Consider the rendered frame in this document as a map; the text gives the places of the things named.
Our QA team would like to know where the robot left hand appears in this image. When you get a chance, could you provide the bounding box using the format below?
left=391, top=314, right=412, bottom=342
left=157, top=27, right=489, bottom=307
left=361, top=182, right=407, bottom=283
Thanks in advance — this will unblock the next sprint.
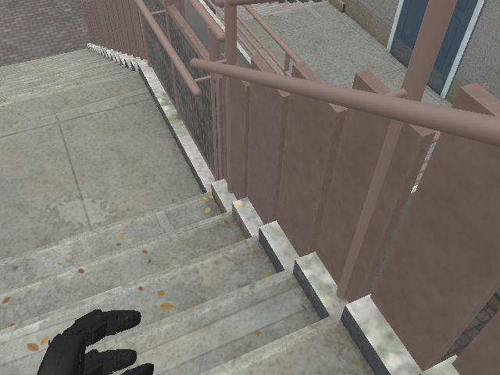
left=37, top=309, right=154, bottom=375

